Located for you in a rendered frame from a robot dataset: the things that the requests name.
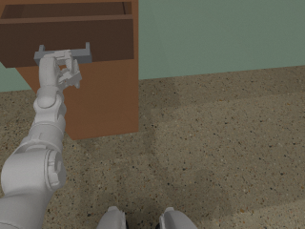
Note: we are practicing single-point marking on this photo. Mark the cabinet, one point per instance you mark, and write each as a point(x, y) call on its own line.
point(107, 100)

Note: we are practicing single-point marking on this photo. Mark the robot left hand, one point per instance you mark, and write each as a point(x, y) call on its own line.
point(50, 74)

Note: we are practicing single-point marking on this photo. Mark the robot right shin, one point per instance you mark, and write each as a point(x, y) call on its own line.
point(169, 209)

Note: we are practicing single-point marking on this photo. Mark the drawer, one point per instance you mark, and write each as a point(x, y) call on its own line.
point(108, 27)

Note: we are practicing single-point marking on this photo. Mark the robot left forearm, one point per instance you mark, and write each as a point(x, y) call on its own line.
point(48, 128)

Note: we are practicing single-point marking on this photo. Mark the right robot thigh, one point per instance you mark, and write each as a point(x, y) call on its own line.
point(175, 220)

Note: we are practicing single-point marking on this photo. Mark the left robot upper arm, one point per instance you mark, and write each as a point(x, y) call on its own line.
point(29, 181)

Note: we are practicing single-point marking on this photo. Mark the handle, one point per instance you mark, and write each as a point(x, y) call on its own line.
point(83, 56)

